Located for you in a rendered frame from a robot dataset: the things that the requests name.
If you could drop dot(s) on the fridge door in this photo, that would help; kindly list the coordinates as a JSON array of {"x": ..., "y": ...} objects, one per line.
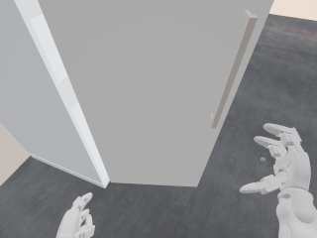
[{"x": 148, "y": 74}]

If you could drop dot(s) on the right robot forearm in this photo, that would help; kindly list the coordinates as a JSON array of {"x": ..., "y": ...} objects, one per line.
[{"x": 296, "y": 214}]

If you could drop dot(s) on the right robot hand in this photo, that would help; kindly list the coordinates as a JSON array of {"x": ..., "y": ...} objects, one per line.
[{"x": 294, "y": 162}]

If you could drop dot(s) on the left robot hand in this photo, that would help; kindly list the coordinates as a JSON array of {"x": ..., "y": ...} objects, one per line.
[{"x": 73, "y": 218}]

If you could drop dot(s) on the handle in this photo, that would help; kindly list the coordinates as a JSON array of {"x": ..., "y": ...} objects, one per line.
[{"x": 235, "y": 64}]

